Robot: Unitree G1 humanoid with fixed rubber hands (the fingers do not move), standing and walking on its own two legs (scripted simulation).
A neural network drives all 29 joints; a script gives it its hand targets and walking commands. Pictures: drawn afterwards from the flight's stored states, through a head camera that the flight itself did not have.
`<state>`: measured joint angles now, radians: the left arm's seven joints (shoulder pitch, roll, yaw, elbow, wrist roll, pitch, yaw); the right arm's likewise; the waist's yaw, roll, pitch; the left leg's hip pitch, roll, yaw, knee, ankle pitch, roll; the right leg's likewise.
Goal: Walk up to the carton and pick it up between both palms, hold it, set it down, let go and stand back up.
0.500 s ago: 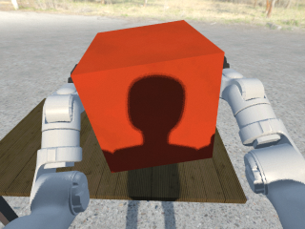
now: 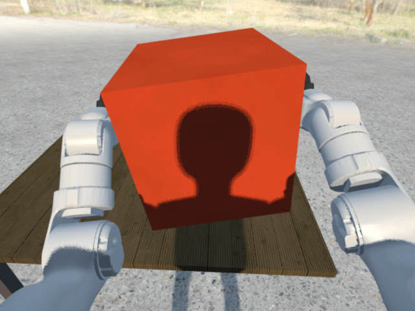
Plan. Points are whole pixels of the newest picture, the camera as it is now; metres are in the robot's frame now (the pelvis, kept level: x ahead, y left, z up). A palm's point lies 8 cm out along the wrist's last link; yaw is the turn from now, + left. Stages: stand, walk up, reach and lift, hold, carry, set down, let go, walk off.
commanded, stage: hold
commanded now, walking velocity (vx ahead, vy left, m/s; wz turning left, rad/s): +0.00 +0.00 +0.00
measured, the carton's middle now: (206, 120) +0.42 +0.00 +0.25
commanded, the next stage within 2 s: none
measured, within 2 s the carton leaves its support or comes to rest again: neither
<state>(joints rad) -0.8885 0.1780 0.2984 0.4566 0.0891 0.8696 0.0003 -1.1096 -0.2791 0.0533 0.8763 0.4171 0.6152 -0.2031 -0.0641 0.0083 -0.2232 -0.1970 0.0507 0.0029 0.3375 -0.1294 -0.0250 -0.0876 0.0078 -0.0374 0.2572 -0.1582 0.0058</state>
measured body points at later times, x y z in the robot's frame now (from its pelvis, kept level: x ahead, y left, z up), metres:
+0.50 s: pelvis +0.00 +0.00 +0.00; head -0.09 +0.01 +0.44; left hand +0.38 +0.18 +0.27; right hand +0.39 -0.18 +0.30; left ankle +0.03 +0.13 -0.75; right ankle -0.01 -0.12 -0.75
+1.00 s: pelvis +0.00 +0.00 +0.00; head -0.09 +0.02 +0.44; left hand +0.39 +0.18 +0.27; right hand +0.39 -0.18 +0.30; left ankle +0.03 +0.13 -0.75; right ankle -0.01 -0.12 -0.75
